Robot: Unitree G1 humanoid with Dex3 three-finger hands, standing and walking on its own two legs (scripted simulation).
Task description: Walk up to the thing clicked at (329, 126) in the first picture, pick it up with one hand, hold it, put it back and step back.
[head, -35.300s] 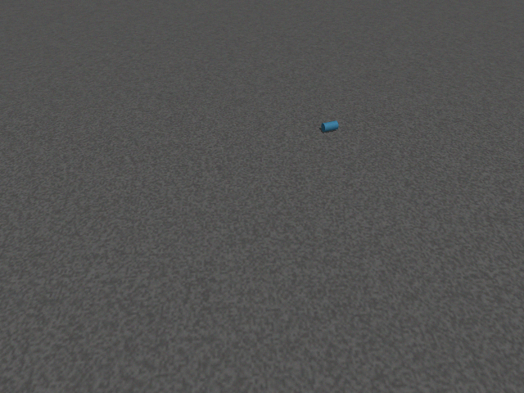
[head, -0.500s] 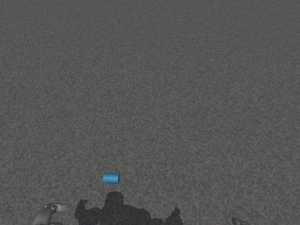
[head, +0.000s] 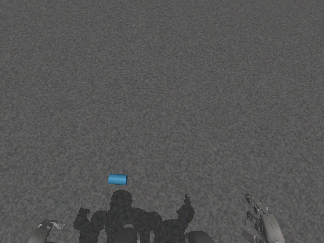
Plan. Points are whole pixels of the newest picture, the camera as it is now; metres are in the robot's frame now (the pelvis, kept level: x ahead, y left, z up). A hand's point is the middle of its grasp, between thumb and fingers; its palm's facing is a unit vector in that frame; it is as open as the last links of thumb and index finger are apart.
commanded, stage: rise first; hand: left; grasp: from above
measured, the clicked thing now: (118, 179) +0.47 +0.23 -0.66
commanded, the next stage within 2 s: none
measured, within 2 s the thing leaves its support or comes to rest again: neither
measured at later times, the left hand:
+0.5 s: hand (77, 217) +0.24 +0.29 -0.30, palm faces -0.44 -0.52 -0.73, open 13.3 cm
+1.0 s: hand (90, 195) +0.34 +0.30 -0.44, palm faces -0.47 -0.12 -0.88, open 12.3 cm
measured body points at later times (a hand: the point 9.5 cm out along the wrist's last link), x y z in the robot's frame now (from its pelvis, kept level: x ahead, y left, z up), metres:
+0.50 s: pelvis -0.06 -0.01 -0.16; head +0.13 +0.01 +0.25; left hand +0.26 +0.31 -0.26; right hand +0.12 -0.28 -0.28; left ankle +0.00 +0.13 -0.65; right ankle -0.01 -0.14 -0.65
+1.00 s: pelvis -0.10 +0.00 -0.31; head +0.12 +0.04 +0.08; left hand +0.36 +0.31 -0.39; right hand -0.04 -0.28 -0.43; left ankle +0.00 +0.13 -0.65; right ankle -0.01 -0.14 -0.65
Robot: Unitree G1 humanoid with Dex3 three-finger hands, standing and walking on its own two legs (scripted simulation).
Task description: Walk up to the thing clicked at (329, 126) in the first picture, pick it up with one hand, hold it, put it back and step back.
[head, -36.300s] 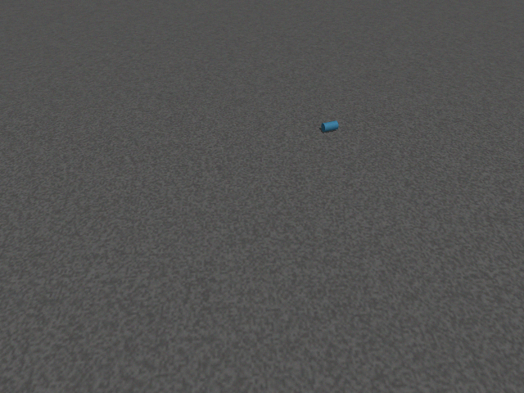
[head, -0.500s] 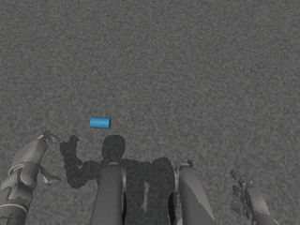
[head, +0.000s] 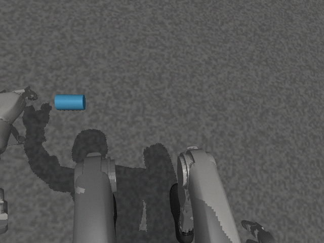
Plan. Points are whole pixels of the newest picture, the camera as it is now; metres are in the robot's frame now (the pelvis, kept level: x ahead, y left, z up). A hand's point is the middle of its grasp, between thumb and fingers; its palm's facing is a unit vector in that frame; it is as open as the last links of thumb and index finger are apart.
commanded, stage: rise first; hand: left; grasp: from above
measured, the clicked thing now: (70, 102) +0.55 +0.28 -0.35
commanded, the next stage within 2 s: none
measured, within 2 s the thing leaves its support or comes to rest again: neither
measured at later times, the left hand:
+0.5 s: hand (29, 111) +0.46 +0.34 -0.19, palm faces -0.46 -0.05 -0.89, open 12.1 cm
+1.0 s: hand (36, 107) +0.48 +0.34 -0.22, palm faces -0.46 -0.07 -0.89, open 12.7 cm
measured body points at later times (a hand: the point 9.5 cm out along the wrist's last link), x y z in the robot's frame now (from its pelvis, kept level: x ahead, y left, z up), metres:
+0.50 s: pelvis +0.01 +0.00 -0.04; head +0.25 +0.08 +0.34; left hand +0.48 +0.34 -0.14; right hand +0.08 -0.27 -0.14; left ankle +0.09 +0.13 -0.34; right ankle +0.11 -0.13 -0.34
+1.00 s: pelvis +0.02 +0.01 -0.05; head +0.27 +0.09 +0.31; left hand +0.50 +0.34 -0.17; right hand +0.07 -0.27 -0.15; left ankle +0.09 +0.13 -0.34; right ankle +0.11 -0.13 -0.34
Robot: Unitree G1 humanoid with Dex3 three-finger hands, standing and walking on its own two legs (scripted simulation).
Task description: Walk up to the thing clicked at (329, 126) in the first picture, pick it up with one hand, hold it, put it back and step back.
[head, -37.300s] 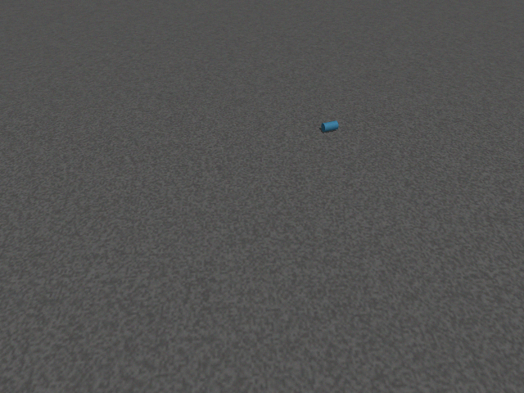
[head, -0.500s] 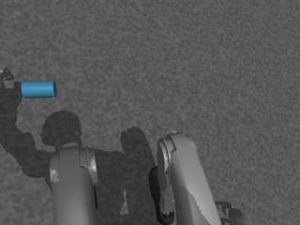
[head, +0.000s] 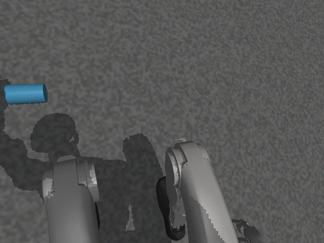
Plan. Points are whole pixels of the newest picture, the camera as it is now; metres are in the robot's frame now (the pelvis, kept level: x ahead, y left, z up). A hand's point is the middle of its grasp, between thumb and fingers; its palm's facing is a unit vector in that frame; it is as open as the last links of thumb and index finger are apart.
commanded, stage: rise first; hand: left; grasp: from above
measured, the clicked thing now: (27, 93) +0.51 +0.31 -0.30
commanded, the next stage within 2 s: approach in 1.54 s
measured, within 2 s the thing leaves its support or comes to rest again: neither
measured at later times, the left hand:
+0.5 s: hand out of the picture +0.45 +0.35 -0.18, palm faces -0.45 -0.08 -0.89, open 13.1 cm
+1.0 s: hand out of the picture +0.46 +0.35 -0.19, palm faces -0.46 -0.08 -0.88, open 13.0 cm
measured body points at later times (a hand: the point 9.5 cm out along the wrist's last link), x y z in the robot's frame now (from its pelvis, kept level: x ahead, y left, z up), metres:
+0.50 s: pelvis +0.00 +0.00 +0.00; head +0.25 +0.10 +0.36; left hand +0.47 +0.36 -0.13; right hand +0.05 -0.27 -0.09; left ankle +0.07 +0.13 -0.29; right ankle +0.10 -0.13 -0.29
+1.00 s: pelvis -0.01 +0.00 -0.01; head +0.25 +0.10 +0.35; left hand +0.48 +0.35 -0.13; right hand +0.04 -0.27 -0.09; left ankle +0.07 +0.13 -0.29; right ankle +0.10 -0.13 -0.29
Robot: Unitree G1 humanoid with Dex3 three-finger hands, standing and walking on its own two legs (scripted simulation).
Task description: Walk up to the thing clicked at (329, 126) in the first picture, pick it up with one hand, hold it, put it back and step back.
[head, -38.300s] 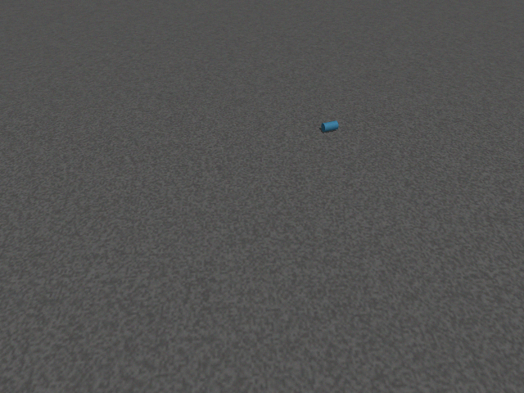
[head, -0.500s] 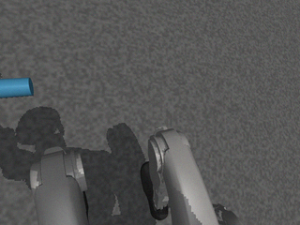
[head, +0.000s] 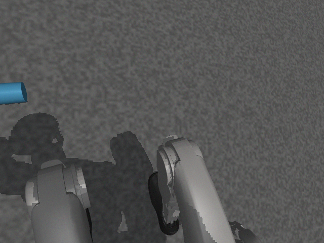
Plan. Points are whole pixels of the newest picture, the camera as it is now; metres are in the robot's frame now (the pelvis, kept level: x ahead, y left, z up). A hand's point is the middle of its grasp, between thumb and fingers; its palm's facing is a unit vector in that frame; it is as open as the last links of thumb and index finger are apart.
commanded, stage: rise first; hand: left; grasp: from above
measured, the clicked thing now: (4, 93) +0.51 +0.32 -0.29
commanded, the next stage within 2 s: approach in 0.54 s
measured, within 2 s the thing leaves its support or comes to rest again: neither
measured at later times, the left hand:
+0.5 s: hand out of the picture +0.46 +0.36 -0.17, palm faces -0.45 -0.09 -0.89, open 12.9 cm
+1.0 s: hand out of the picture +0.51 +0.31 -0.16, palm faces -0.41 -0.06 -0.91, open 12.9 cm
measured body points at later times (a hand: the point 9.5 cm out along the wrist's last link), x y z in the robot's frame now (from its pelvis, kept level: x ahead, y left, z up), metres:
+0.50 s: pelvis +0.00 +0.00 +0.00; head +0.25 +0.11 +0.36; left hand +0.48 +0.36 -0.12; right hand +0.06 -0.27 -0.08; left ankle +0.07 +0.13 -0.29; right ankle +0.11 -0.13 -0.29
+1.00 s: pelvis +0.00 +0.00 +0.00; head +0.25 +0.10 +0.36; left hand +0.52 +0.31 -0.11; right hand +0.04 -0.27 -0.07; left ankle +0.07 +0.13 -0.29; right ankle +0.11 -0.13 -0.29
